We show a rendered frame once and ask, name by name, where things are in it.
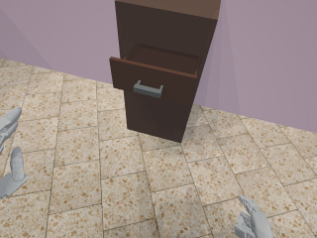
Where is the handle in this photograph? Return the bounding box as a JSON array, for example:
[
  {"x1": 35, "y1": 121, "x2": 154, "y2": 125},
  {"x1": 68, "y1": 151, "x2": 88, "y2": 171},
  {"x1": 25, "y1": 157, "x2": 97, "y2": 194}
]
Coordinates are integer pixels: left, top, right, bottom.
[{"x1": 133, "y1": 80, "x2": 163, "y2": 98}]

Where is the cabinet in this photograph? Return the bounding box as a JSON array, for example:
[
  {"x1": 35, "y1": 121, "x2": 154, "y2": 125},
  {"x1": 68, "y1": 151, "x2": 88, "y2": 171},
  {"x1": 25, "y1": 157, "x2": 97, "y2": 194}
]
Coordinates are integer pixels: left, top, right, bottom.
[{"x1": 115, "y1": 0, "x2": 221, "y2": 144}]

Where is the robot left hand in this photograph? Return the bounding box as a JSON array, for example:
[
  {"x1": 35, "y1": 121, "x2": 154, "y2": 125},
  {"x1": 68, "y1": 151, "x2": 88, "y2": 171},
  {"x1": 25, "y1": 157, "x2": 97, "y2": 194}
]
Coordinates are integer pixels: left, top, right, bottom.
[{"x1": 0, "y1": 106, "x2": 29, "y2": 200}]

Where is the robot right hand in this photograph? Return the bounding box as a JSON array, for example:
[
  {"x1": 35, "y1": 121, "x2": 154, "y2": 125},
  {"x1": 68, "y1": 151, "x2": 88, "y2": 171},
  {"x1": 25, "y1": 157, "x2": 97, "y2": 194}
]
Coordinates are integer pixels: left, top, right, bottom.
[{"x1": 234, "y1": 194, "x2": 274, "y2": 238}]

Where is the drawer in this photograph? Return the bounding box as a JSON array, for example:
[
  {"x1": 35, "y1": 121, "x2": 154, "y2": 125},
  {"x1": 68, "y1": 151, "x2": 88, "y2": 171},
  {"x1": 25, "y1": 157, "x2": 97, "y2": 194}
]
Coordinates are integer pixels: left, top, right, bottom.
[{"x1": 109, "y1": 43, "x2": 201, "y2": 106}]

